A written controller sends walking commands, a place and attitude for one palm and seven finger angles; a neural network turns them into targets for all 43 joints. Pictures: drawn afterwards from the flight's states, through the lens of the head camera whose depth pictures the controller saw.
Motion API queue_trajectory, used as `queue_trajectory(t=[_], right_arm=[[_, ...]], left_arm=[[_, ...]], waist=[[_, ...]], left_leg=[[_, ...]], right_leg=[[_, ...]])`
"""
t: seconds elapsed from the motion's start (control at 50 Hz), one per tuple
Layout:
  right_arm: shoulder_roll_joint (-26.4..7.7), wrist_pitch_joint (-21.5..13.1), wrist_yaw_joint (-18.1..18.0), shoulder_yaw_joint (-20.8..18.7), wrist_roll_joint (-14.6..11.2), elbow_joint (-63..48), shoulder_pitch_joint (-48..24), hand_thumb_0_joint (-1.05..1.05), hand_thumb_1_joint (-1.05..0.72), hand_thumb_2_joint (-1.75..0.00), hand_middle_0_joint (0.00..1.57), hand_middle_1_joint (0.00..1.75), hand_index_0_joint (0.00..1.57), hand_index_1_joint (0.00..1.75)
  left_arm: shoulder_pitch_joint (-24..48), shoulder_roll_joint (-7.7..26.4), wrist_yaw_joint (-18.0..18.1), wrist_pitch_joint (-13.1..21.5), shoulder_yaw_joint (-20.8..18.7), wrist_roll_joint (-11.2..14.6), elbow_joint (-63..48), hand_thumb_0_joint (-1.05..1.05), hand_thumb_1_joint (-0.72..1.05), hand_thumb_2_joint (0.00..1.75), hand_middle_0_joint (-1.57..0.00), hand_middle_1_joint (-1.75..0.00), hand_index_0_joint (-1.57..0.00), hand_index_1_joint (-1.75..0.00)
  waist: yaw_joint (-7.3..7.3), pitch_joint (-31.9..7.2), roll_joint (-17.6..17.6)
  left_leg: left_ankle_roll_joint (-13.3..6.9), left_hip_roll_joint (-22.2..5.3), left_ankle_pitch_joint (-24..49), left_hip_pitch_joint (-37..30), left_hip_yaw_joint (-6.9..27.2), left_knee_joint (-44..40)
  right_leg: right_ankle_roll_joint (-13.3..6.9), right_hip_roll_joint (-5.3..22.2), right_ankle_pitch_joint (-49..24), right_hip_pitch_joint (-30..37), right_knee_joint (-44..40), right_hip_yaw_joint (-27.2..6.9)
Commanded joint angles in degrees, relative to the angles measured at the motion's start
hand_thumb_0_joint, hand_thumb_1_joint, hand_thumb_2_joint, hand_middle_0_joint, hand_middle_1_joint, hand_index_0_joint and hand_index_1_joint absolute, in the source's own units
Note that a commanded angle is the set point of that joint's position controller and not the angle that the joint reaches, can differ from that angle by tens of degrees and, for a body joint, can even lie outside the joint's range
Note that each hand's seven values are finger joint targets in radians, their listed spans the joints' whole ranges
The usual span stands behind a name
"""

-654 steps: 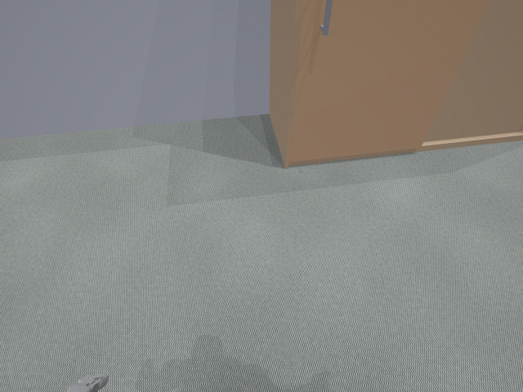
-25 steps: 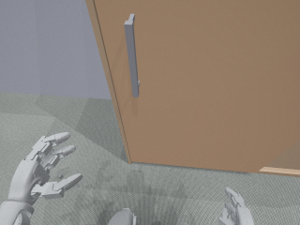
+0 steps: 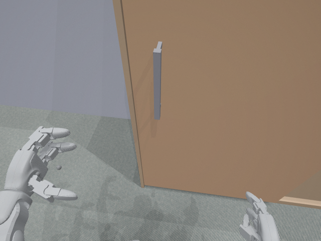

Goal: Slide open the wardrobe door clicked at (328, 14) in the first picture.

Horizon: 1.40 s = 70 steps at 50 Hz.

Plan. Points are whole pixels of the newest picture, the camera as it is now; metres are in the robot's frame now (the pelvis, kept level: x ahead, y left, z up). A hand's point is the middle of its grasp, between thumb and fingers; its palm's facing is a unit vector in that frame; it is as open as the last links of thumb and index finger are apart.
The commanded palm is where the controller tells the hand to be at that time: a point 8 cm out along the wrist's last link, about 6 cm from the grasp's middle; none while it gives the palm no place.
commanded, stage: raise the hand with hooked fingers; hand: left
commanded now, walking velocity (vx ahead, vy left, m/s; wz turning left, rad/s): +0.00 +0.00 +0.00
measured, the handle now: (158, 85) +0.51 +0.06 +0.12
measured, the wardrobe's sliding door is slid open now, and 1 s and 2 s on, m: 0.00 0.00 0.00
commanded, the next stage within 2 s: move the hooked fingers beside the handle in 0.82 s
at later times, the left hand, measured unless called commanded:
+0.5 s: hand (48, 141) +0.27 +0.27 +0.14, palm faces +0.04 -1.00 -0.04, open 14.0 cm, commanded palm +0.24 +0.32 +0.15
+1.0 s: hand (48, 144) +0.26 +0.27 +0.14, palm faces +0.06 -1.00 -0.02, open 14.0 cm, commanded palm +0.24 +0.31 +0.15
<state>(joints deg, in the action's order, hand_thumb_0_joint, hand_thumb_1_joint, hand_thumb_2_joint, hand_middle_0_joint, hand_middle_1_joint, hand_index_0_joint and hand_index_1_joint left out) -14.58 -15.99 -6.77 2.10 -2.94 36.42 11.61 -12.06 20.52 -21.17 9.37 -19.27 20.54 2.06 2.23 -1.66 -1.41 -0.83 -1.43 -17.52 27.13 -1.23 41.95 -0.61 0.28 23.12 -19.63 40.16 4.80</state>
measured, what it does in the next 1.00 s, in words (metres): stands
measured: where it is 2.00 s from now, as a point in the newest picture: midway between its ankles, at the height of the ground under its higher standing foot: outside the picture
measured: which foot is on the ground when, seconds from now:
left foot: down 0.00-1.00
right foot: down 0.00-1.00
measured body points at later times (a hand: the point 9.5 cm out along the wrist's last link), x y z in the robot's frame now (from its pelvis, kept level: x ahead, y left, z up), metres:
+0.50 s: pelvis +0.00 +0.00 +0.02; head -0.01 -0.01 +0.47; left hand +0.26 +0.32 +0.14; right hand +0.17 -0.26 -0.06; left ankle +0.05 +0.11 -0.72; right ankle -0.02 -0.11 -0.72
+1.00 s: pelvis -0.01 +0.00 +0.01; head -0.02 -0.01 +0.46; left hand +0.26 +0.32 +0.14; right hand +0.17 -0.25 -0.06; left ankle +0.05 +0.11 -0.72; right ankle -0.02 -0.11 -0.72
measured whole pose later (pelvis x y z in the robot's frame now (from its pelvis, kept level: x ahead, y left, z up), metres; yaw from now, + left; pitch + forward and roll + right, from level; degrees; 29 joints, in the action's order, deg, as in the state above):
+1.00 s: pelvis -0.01 +0.00 +0.01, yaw -1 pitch -1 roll -1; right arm -15.5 -13.6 -7.8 2.6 -4.2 37.9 12.4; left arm 1.8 24.0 -24.7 1.0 -23.6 20.1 14.1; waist 2.2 -0.9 -2.0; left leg -0.6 -1.6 -12.9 19.4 -1.9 33.3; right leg -0.8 -0.3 18.3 -12.6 32.0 4.1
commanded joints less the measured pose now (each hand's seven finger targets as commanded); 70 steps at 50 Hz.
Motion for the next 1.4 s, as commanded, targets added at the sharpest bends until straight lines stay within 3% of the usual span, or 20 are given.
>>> queue_trajectory(t=[0.0, 0.2, 0.26, 0.3, 0.38, 0.4, 0.52, 0.58, 0.6, 0.78, 0.82, 0.9, 0.98, 1.1, 1.14, 1.2, 1.24, 1.28, 1.3, 1.38], right_arm=[[-8.62, -2.69, -1.28, -2.91, -0.57, -7.38, -3.86, 0.00, -0.90, -0.90, 0.20, 0.30, 0.20, 0.30], [-8.79, -1.79, -1.99, -2.00, -0.99, -7.06, -5.57, 0.00, -0.90, -0.90, 0.20, 0.30, 0.20, 0.30], [-8.65, -1.53, -2.04, -1.96, -1.29, -7.32, -5.86, 0.00, -0.90, -0.90, 0.20, 0.30, 0.20, 0.30], [-9.08, -1.52, -2.02, -2.05, -1.27, -7.16, -5.74, 0.00, -0.90, -0.90, 0.20, 0.30, 0.20, 0.30], [-8.95, -1.17, -1.45, -2.32, -1.78, -7.81, -5.50, 0.00, -0.90, -0.90, 0.20, 0.30, 0.20, 0.30], [-9.19, -1.20, -1.28, -2.57, -1.73, -7.74, -5.42, 0.00, -0.90, -0.90, 0.20, 0.30, 0.20, 0.30], [-9.18, -1.01, -1.40, -2.88, -1.31, -8.17, -5.67, 0.00, -0.90, -0.90, 0.20, 0.30, 0.20, 0.30], [-8.88, -1.13, -1.57, -2.70, -1.30, -7.90, -5.59, 0.00, -0.90, -0.90, 0.20, 0.30, 0.20, 0.30], [-9.10, -1.20, -1.63, -2.80, -1.21, -7.40, -5.52, 0.00, -0.90, -0.90, 0.20, 0.30, 0.20, 0.30], [-8.97, -1.14, -1.74, -2.78, -1.43, -7.63, -5.59, 0.00, -0.90, -0.90, 0.20, 0.30, 0.20, 0.30], [-8.97, -1.09, -1.66, -2.80, -1.47, -7.49, -5.36, 0.00, -0.90, -0.90, 0.20, 0.30, 0.20, 0.30], [-9.28, -1.11, -1.59, -2.88, -1.42, -7.32, -5.45, 0.00, -0.90, -0.90, 0.20, 0.30, 0.20, 0.30], [-8.90, -1.13, -1.79, -2.80, -1.59, -6.95, -5.51, 0.00, -0.90, -0.90, 0.20, 0.30, 0.20, 0.30], [-8.84, -1.29, -1.86, -2.80, -1.50, -6.49, -5.71, 0.00, -0.90, -0.90, 0.20, 0.30, 0.20, 0.30], [-8.22, -1.30, -1.73, -2.47, -1.51, -6.76, -5.85, 0.00, -0.90, -0.90, 0.20, 0.30, 0.20, 0.30], [-9.06, -0.68, -1.64, -2.65, -1.24, -5.88, -4.90, 0.00, -0.90, -0.90, 0.20, 0.30, 0.20, 0.30], [-8.06, -0.43, -1.38, -2.44, -1.37, -6.59, -5.74, 0.00, -0.90, -0.90, 0.20, 0.30, 0.20, 0.30], [-8.07, -0.16, -1.23, -2.57, -1.25, -6.48, -5.31, 0.00, -0.90, -0.90, 0.20, 0.30, 0.20, 0.30], [-8.40, -0.04, -1.14, -2.65, -1.07, -6.09, -4.95, 0.00, -0.90, -0.90, 0.20, 0.30, 0.20, 0.30], [-8.14, 0.58, -0.69, -2.99, -1.03, -6.13, -4.58, 0.00, -0.90, -0.90, 0.20, 0.30, 0.20, 0.30]], left_arm=[[14.00, 13.50, -1.15, 1.28, -6.92, 1.32, -9.29, 0.00, -0.50, 0.30, -0.30, -1.20, -0.30, -1.20], [24.06, 18.54, -2.93, -2.66, -9.80, 1.28, -3.59, 0.00, -0.50, 0.30, -0.30, -1.20, -0.30, -1.20], [27.20, 18.84, -3.48, -3.64, -9.49, 1.26, -3.04, 0.00, -0.50, 0.30, -0.30, -1.20, -0.30, -1.20], [28.31, 20.89, -3.61, -4.17, -11.00, 1.37, -2.08, 0.00, -0.50, 0.30, -0.30, -1.20, -0.30, -1.20], [24.40, 17.32, -4.77, -5.92, -8.45, 1.81, 1.56, 0.00, -0.50, 0.30, -0.30, -1.20, -0.30, -1.20], [23.71, 18.07, -4.69, -6.13, -9.35, 1.86, 1.94, 0.00, -0.50, 0.30, -0.30, -1.20, -0.30, -1.20], [27.88, 20.72, -2.86, -4.83, -11.61, 1.07, -3.01, 0.00, -0.50, 0.30, -0.30, -1.20, -0.30, -1.20], [27.94, 19.60, -2.29, -3.54, -10.89, 0.90, -3.26, 0.00, -0.50, 0.30, -0.30, -1.20, -0.30, -1.20], [27.91, 20.23, -1.96, -3.15, -11.19, 0.67, -3.60, 0.00, -0.50, 0.30, -0.30, -1.20, -0.30, -1.20], [26.79, 18.85, -3.01, -4.60, -10.32, 0.97, -1.79, 0.00, -0.50, 0.30, -0.30, -1.20, -0.30, -1.20], [26.31, 18.59, -3.27, -5.01, -10.24, 1.26, -0.47, 0.00, -0.50, 0.30, -0.30, -1.20, -0.30, -1.20], [27.25, 19.58, -3.44, -4.65, -10.83, 1.27, -0.32, 0.00, -0.50, 0.30, -0.30, -1.20, -0.30, -1.20], [32.56, 16.74, -3.32, -3.90, -7.42, 0.96, -0.08, 0.00, -0.50, 0.30, -0.30, -1.20, -0.30, -1.20], [35.95, 15.53, -1.02, -3.50, -5.03, -0.70, 0.08, 0.00, -0.50, 0.30, -0.30, -1.20, -0.30, -1.20], [37.65, 12.53, 0.22, -3.79, -2.13, -1.48, -0.76, 0.00, -0.50, 0.30, -0.30, -1.20, -0.30, -1.20], [36.47, 15.86, 2.24, -4.83, -5.45, -2.42, 3.51, 0.00, -0.50, 0.30, -0.30, -1.20, -0.30, -1.20], [39.50, 12.16, 2.98, -4.98, -1.99, -3.18, 1.72, 0.00, -0.50, 0.30, -0.30, -1.20, -0.30, -1.20], [40.08, 11.57, 3.93, -5.01, -1.68, -3.50, 1.80, 0.00, -0.50, 0.30, -0.30, -1.20, -0.30, -1.20], [39.27, 13.34, 4.45, -4.94, -3.33, -3.67, 2.99, 0.00, -0.50, 0.30, -0.30, -1.20, -0.30, -1.20], [39.55, 11.64, 5.31, -4.83, -2.26, -4.16, 3.01, 0.00, -0.50, 0.30, -0.30, -1.20, -0.30, -1.20]], waist=[[-0.64, -8.89, -2.20], [-0.14, -8.97, -1.73], [-0.31, -9.07, -3.90], [-0.02, -9.87, -2.31], [0.01, -7.39, -1.55], [0.14, -7.72, 0.18], [0.09, -10.04, -1.66], [-0.23, -8.65, -4.52], [-0.39, -8.55, -2.88], [-0.44, -8.65, -3.13], [-0.56, -8.23, -0.18], [-0.49, -8.23, -0.74], [-1.60, -8.08, -1.84], [-1.40, -9.03, -2.74], [-1.73, -9.42, -3.24], [-1.02, -8.63, 0.20], [-1.36, -9.78, -2.32], [-1.49, -10.26, -2.56], [-1.14, -10.20, -0.12], [-1.26, -11.36, -0.67]], left_leg=[[0.15, 0.82, 9.26, -13.84, 2.86, -8.52], [-0.03, 0.96, 9.38, -17.03, 2.83, -11.95], [0.05, 1.13, 9.52, -18.19, 2.79, -13.06], [-0.12, 1.06, 10.32, -18.36, 2.59, -13.00], [-0.03, 1.28, 9.69, -17.26, 2.29, -13.55], [-0.15, 1.17, 10.28, -16.95, 2.00, -12.78], [-0.24, 1.13, 10.18, -17.72, 1.73, -13.05], [-0.04, 1.20, 8.85, -18.31, 1.69, -13.58], [-0.15, 0.98, 8.87, -18.11, 1.51, -13.17], [-0.17, 1.14, 9.35, -18.25, 1.55, -13.61], [-0.34, 1.04, 9.05, -17.20, 1.35, -13.11], [-0.30, 1.00, 9.10, -17.48, 1.40, -12.63], [-0.16, 1.11, 7.29, -18.00, 1.83, -13.13], [-0.11, 0.89, 6.15, -18.42, 2.03, -13.35], [0.02, 0.80, 5.59, -19.26, 2.53, -14.36], [-0.04, 0.69, 4.95, -17.50, 2.38, -14.65], [0.07, 0.75, 5.79, -18.70, 2.18, -15.03], [0.18, 0.64, 6.52, -19.57, 2.24, -15.15], [0.06, 0.47, 6.90, -18.69, 2.20, -14.92], [0.12, 0.54, 9.36, -19.55, 1.64, -14.70]], right_leg=[[0.30, -1.88, -12.93, -1.06, -8.73, -1.89], [0.16, -1.56, -12.97, 2.61, -12.83, -2.32], [0.15, -1.54, -13.31, 2.93, -13.65, -2.21], [0.20, -1.46, -14.20, 4.04, -14.04, -2.52], [0.46, -1.34, -14.39, 3.11, -14.43, -2.61], [0.57, -1.12, -15.24, 3.66, -14.39, -3.20], [0.58, -0.94, -13.98, 3.71, -14.22, -3.56], [0.47, -1.31, -12.35, 2.85, -14.58, -3.36], [0.49, -1.27, -12.27, 3.29, -14.64, -3.64], [0.73, -1.39, -13.93, 3.06, -14.64, -3.21], [1.06, -1.02, -13.86, 2.82, -14.81, -3.78], [0.83, -1.14, -13.72, 2.69, -14.56, -3.98], [0.77, -1.28, -11.57, 0.77, -14.80, -3.59], [0.28, -1.14, -9.69, 1.08, -14.74, -3.60], [0.19, -1.28, -9.23, 0.62, -14.61, -2.76], [0.22, -1.22, -8.44, 1.25, -15.03, -2.82], [0.13, -1.07, -9.34, 1.46, -14.88, -2.74], [0.05, -1.28, -10.25, 1.51, -14.87, -2.52], [0.02, -1.33, -10.51, 2.31, -14.90, -2.62], [0.13, -1.42, -13.54, 2.79, -14.49, -2.55]])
